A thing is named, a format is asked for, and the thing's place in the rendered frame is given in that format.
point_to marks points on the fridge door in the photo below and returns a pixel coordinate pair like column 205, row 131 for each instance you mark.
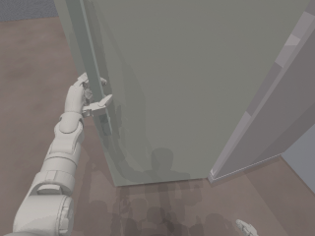
column 181, row 73

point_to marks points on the left robot forearm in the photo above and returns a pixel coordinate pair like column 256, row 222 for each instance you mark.
column 56, row 176

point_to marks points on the left robot upper arm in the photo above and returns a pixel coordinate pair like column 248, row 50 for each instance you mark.
column 45, row 215

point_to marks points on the handle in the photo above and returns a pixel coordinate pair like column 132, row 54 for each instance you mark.
column 78, row 16

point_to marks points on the left robot hand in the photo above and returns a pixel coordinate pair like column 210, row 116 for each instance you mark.
column 77, row 97

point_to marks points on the right robot hand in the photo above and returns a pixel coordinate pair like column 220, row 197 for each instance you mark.
column 246, row 229

